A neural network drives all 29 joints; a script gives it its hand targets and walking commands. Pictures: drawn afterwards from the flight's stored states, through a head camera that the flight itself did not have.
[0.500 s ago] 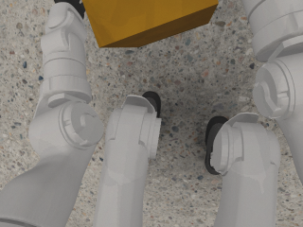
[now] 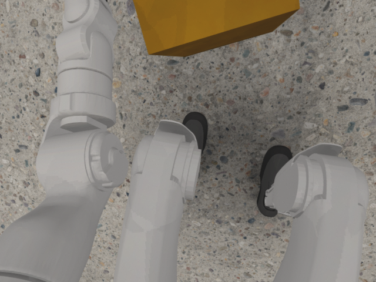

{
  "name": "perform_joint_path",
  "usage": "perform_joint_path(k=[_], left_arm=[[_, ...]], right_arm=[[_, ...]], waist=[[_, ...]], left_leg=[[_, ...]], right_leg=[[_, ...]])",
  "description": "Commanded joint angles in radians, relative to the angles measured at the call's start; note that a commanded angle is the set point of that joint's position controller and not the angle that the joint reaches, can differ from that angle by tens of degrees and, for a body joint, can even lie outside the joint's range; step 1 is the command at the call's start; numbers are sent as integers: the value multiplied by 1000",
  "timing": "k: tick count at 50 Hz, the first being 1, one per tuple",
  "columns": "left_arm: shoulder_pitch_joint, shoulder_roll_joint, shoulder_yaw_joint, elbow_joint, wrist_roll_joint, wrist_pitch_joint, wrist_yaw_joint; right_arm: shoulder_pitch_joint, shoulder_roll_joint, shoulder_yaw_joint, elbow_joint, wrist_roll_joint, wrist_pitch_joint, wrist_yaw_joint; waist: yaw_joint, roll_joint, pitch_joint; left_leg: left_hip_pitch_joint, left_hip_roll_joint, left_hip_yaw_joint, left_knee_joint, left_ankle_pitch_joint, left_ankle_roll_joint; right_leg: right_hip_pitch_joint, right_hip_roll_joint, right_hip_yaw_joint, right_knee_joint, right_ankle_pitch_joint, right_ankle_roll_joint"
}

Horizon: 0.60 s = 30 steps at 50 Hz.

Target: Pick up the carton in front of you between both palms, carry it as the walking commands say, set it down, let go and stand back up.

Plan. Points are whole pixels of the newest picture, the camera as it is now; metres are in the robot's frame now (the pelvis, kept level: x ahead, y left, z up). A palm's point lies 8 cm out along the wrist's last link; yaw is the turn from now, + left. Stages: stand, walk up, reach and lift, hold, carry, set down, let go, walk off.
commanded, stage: set down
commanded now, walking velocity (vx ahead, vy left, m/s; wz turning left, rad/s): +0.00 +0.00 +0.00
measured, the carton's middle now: out of the picture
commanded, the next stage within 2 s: let go in 0.84 s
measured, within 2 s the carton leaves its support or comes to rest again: neither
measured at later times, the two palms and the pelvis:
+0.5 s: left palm out of the picture +0.50 +0.26 +0.01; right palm out of the picture +0.65 -0.10 +0.02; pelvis +0.01 +0.00 +0.12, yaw +0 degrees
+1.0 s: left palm out of the picture +0.49 +0.25 +0.15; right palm out of the picture +0.63 -0.12 +0.16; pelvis +0.04 +0.00 +0.25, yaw -3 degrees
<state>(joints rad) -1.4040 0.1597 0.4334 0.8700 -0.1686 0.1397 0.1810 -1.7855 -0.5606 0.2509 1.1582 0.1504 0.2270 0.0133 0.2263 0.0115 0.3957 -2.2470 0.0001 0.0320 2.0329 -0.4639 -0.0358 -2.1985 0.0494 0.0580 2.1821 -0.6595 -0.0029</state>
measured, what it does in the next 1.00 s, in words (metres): rises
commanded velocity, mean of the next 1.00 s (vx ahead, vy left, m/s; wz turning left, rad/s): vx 0.00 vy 0.00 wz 0.00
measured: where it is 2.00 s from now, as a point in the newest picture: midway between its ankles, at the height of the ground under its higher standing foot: (229, 175)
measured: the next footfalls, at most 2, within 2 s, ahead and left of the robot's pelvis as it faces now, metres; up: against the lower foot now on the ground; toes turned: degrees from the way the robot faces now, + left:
none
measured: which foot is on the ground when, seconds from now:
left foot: down 0.00-1.00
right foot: down 0.00-1.00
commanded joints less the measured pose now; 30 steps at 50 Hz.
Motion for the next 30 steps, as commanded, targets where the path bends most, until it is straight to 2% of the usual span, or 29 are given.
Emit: perform_joint_path(k=[1,5,9,12,15,22,26,30], left_arm=[[-166,159,-1,-195,5,27,35],[-147,88,-11,-220,36,64,39],[-139,46,-13,-241,57,85,30],[-124,37,-5,-258,68,99,23],[-100,41,10,-284,80,111,20],[-25,61,43,-369,99,142,10],[21,59,46,-400,99,157,-2],[62,44,43,-414,102,165,-13]], right_arm=[[-347,-81,-73,-112,-18,12,-5],[-283,-86,-134,-50,-51,23,15],[-260,-95,-174,-19,-82,21,37],[-259,-96,-192,-23,-101,24,50],[-261,-88,-200,-52,-113,34,61],[-237,-50,-209,-155,-139,74,74],[-199,-35,-224,-195,-157,93,75],[-155,-28,-252,-212,-180,99,77]], waist=[[128,-259,-1467],[99,-196,-1344],[77,-175,-1299],[77,-188,-1313],[91,-218,-1361],[122,-304,-1494],[120,-327,-1526],[108,-321,-1525]], left_leg=[[915,-52,77,-166,477,-17],[891,-59,69,-234,407,-32],[877,-61,65,-299,374,-40],[866,-62,69,-351,359,-42],[864,-64,80,-401,367,-40],[880,-71,108,-506,452,-29],[908,-74,114,-568,501,-27],[963,-76,109,-638,547,-29]], right_leg=[[565,17,-70,-248,268,-4],[462,22,-74,-320,198,-20],[449,22,-70,-391,181,-26],[502,23,-67,-442,186,-25],[587,27,-66,-489,213,-17],[802,42,-69,-593,339,8],[894,47,-66,-657,409,16],[946,51,-62,-730,458,16]])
